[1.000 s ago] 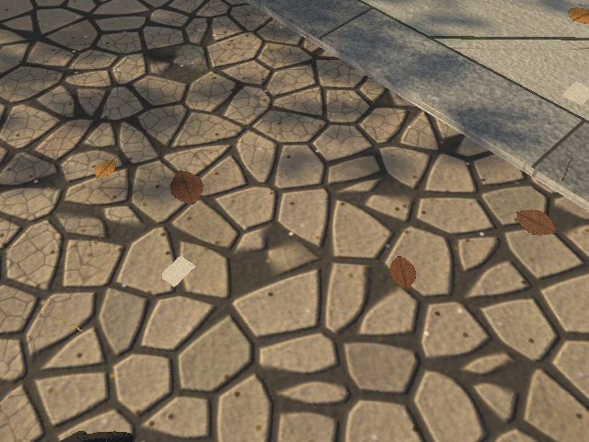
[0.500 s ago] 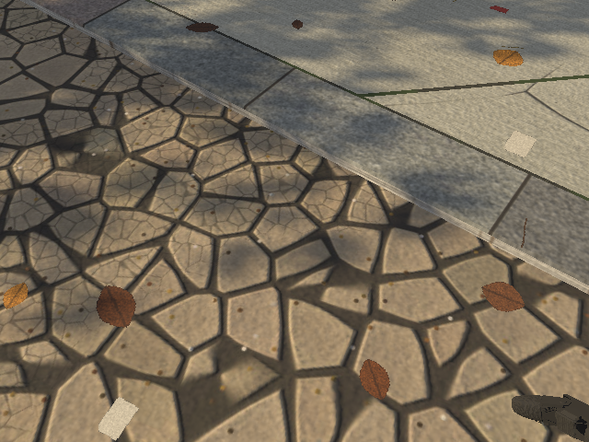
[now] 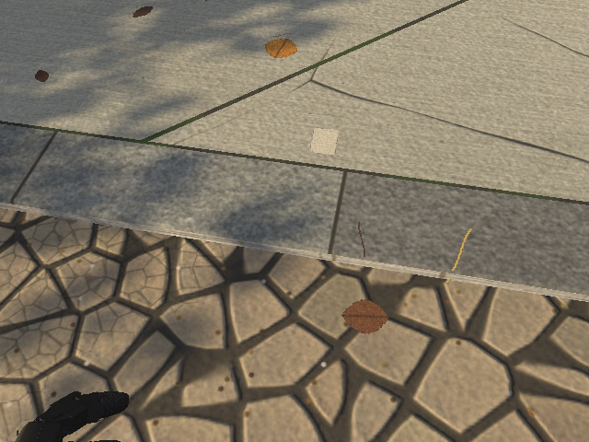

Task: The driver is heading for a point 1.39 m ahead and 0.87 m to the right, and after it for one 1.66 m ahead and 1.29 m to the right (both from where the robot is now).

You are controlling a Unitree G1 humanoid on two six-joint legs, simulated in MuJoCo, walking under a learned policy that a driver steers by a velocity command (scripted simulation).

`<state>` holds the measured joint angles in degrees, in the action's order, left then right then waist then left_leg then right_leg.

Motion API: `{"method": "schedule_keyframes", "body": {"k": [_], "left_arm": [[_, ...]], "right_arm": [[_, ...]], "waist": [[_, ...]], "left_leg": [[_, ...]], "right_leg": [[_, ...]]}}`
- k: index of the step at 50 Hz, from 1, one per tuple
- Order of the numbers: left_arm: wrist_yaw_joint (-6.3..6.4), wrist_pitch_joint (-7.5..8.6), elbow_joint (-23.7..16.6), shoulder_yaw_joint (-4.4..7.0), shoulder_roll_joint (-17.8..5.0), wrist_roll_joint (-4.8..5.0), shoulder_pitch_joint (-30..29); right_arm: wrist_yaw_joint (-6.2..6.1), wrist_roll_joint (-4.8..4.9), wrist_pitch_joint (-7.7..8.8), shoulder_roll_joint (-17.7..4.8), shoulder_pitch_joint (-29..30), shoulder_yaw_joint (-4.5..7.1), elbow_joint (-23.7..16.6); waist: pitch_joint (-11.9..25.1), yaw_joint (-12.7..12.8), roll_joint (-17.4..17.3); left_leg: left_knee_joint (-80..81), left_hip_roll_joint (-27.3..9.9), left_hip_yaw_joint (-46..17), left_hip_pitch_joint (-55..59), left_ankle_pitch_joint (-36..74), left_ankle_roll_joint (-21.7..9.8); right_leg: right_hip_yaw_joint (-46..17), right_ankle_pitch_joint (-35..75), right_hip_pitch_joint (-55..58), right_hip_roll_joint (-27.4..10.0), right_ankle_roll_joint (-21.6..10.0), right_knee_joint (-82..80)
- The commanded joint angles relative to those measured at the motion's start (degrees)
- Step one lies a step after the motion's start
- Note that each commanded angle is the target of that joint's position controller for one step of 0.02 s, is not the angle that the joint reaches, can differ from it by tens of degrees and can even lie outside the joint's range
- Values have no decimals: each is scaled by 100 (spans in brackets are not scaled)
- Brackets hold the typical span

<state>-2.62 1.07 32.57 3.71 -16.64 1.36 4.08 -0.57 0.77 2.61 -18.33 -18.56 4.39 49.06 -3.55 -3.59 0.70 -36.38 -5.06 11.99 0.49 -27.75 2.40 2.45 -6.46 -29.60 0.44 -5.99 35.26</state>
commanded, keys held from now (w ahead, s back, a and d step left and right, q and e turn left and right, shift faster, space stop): w+e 0.66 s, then w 0.34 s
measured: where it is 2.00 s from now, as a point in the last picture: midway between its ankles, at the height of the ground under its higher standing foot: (424, 223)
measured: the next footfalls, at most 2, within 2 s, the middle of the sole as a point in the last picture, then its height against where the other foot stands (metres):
left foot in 0.46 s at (257, 435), level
right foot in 0.96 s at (414, 361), level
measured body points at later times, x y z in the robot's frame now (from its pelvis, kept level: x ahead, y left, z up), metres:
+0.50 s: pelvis +0.29 +0.02 +0.01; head +0.32 +0.01 +0.46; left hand +0.42 +0.29 -0.10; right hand +0.44 -0.28 -0.06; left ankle +0.42 +0.10 -0.72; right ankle +0.12 -0.08 -0.68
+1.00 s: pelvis +0.52 -0.12 +0.01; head +0.55 -0.15 +0.46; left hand +0.84 -0.03 -0.05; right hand +0.37 -0.37 -0.13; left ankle +0.43 +0.10 -0.67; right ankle +0.56 -0.25 -0.71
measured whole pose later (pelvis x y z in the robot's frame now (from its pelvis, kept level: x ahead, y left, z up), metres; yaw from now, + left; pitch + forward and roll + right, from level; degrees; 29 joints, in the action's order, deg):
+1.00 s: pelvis +0.52 -0.12 +0.01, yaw -29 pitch +2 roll +1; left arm -1.9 2.8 34.2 2.3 -15.4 0.3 2.5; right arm 0.2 1.0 3.3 -17.6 -21.2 2.9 51.5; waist -3.0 -4.2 0.2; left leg -42.8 -4.6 4.8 -4.5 -26.5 1.4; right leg 1.4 -7.3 -27.6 0.2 -3.6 33.6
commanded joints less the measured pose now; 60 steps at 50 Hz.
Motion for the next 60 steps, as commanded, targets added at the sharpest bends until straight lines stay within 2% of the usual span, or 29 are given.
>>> {"method": "schedule_keyframes", "body": {"k": [1,2,3,4,5,9,14,19,22,23,24,25,26,27,29,35,39,43,45,47,48,49,50,51,52,53,54,57,60], "left_arm": [[125,78,-67,522,-1603,21,2177],[98,164,20,406,-1221,-37,2010],[103,208,45,354,-1070,-29,1732],[113,216,1,294,-912,-44,1312],[131,225,-79,237,-776,-109,1040],[243,255,5,249,-881,-95,972],[354,190,258,304,-1037,-33,1376],[371,136,478,304,-957,24,1670],[357,97,459,220,-676,-20,1578],[340,111,371,85,-315,-108,1650],[339,166,197,-8,-57,79,2415],[368,166,348,88,-671,135,2335],[367,134,299,183,-989,90,1687],[380,105,250,194,-966,21,1365],[329,88,168,208,-778,-7,1170],[259,23,-4,73,-286,-32,806],[127,149,-87,-26,-148,-44,161],[18,200,-301,-45,-207,-16,-460],[-1,208,-326,15,-363,-50,-396],[41,196,41,232,-732,-101,801],[121,155,280,375,-1071,-106,1727],[182,136,369,475,-1722,-153,2120],[174,159,322,355,-1309,-98,2174],[149,209,361,251,-1078,-108,1838],[144,240,376,201,-907,-91,1517],[124,263,394,150,-736,-105,1211],[112,298,382,99,-566,-149,1025],[120,410,498,116,-579,-131,898],[190,425,703,118,-632,-156,1069]], "right_arm": [[92,-88,381,-439,97,-88,-858],[149,149,500,-807,704,17,-1019],[146,140,567,-727,855,-32,-1073],[103,-5,578,-699,866,-24,-1000],[91,-92,529,-763,776,20,-961],[88,-186,322,-498,805,-31,-979],[156,-132,338,-227,1911,-160,-1243],[226,-33,425,-542,2094,-33,-1367],[169,-83,492,-774,1088,135,-1157],[119,-171,507,-1073,254,220,-1093],[142,-221,421,-1534,-230,337,-881],[179,-75,398,-1009,-126,238,-945],[147,-63,364,-651,123,141,-1008],[132,-126,330,-539,408,88,-1038],[95,-182,317,-337,630,17,-954],[91,-110,393,-588,442,117,-638],[101,-32,330,-720,336,115,-464],[101,93,219,-926,-91,153,-184],[85,139,146,-1036,-112,175,-99],[45,157,88,-1026,-43,137,-63],[17,42,109,-811,-51,31,-148],[74,-115,201,-115,-556,-221,-420],[109,-21,327,-435,-358,-153,-274],[148,171,388,-763,125,-42,-472],[136,179,417,-687,418,-69,-532],[112,71,408,-633,523,-60,-521],[109,22,345,-606,424,-41,-481],[125,-8,166,-322,214,-89,-390],[101,-57,76,-247,646,-109,-510]], "waist": [[2758,995,1102],[1975,1131,663],[1350,922,358],[962,649,19],[791,434,93],[520,244,100],[262,669,282],[284,665,495],[726,133,592],[1518,-183,-44],[2166,150,-1987],[1817,19,-1457],[1120,-131,-929],[757,-51,-566],[367,157,-669],[225,185,-485],[68,11,-408],[-109,-91,-449],[9,97,-573],[786,824,-566],[1401,1224,-349],[2198,911,1144],[2722,1074,939],[1796,1031,730],[1242,872,517],[867,682,321],[753,486,416],[593,226,390],[294,285,320]], "left_leg": [[-4418,703,-1586,-4400,-726,-118],[-4375,365,-1778,-4917,-145,-222],[-3865,131,-1718,-4798,358,-299],[-3343,-51,-1703,-4427,648,-264],[-3014,-160,-1731,-4003,836,-221],[-2055,-84,-1537,-3531,1333,106],[32,339,-1464,-2931,3209,207],[733,444,-1748,-2638,2822,-9],[1053,335,-1660,-1142,2355,-398],[980,-623,-2568,288,2058,-753],[1622,-1873,-5337,1943,613,-1714],[1935,-1923,-5858,1754,-719,-1661],[2002,-1659,-4881,1102,-525,-1395],[2048,-1414,-4097,453,308,-1242],[2287,-1037,-3081,-360,1432,-1145],[2772,-1031,-1860,-523,2764,-1395],[2851,-805,-1119,-541,3110,-1265],[2742,-1059,-1054,-33,3390,-1191],[2331,-1144,-968,272,4502,-1095],[839,-859,-574,-6,6006,-846],[-520,-633,-462,-1086,4948,-620],[-2811,281,-474,-3424,1138,-215],[-3709,464,-1523,-3970,-562,-225],[-3892,165,-1607,-4473,-245,-296],[-3613,-77,-1491,-4430,253,-338],[-3245,-224,-1445,-4249,609,-304],[-3058,-357,-1506,-3898,887,-284],[-2763,-382,-1461,-3567,1283,-122],[-2318,-382,-1437,-4025,1896,36]], "right_leg": [[-5209,-1538,5567,-2056,-1970,-1636],[-4393,-1365,5116,-1851,-1597,-1803],[-3652,-963,4270,-1595,-1374,-1819],[-3113,-326,3422,-1360,-1195,-1856],[-2751,319,2821,-1196,-1138,-1958],[-2119,1176,1724,-933,-1173,-2237],[-1728,296,1247,-504,-729,-2171],[-2495,-208,1935,-801,-533,-1514],[-2470,158,1834,-459,-208,-430],[-1989,-612,1177,-89,19,1170],[-1231,-2821,-836,619,405,3036],[-1373,-2626,-1537,140,501,3805],[-1264,-2086,-1679,-57,539,3958],[-1089,-1694,-1479,-244,569,3853],[-1047,-1267,-1106,-533,564,3411],[-858,-503,-1189,-673,658,2234],[-511,516,-715,-522,585,757],[-278,324,-513,-392,412,-40],[-123,-114,-133,-216,223,-311],[168,166,1779,161,-79,-774],[-450,380,3442,-306,-292,-556],[-3281,-420,5428,-1922,-1210,-833],[-4502,-658,5422,-2279,-1432,-1531],[-3574,-480,4772,-2053,-1169,-1617],[-2780,-64,3986,-1754,-988,-1684],[-2304,322,3286,-1535,-883,-1862],[-2011,572,2817,-1373,-817,-2066],[-1601,881,2158,-1312,-941,-2553],[-1270,966,2116,-1284,-927,-2751]]}}
Keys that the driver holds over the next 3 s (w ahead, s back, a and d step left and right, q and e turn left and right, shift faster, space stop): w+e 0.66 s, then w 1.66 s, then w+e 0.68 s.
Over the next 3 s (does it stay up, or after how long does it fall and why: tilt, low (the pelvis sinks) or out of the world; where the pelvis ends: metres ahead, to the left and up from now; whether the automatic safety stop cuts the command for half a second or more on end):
stays up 1.42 -0.71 0.05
